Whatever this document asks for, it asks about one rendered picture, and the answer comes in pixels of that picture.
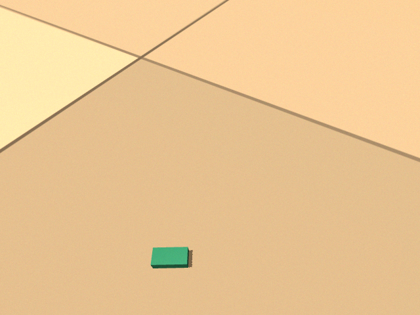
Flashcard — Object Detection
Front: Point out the carton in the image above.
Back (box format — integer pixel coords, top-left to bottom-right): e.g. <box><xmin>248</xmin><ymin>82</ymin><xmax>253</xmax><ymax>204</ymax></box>
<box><xmin>151</xmin><ymin>247</ymin><xmax>189</xmax><ymax>268</ymax></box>

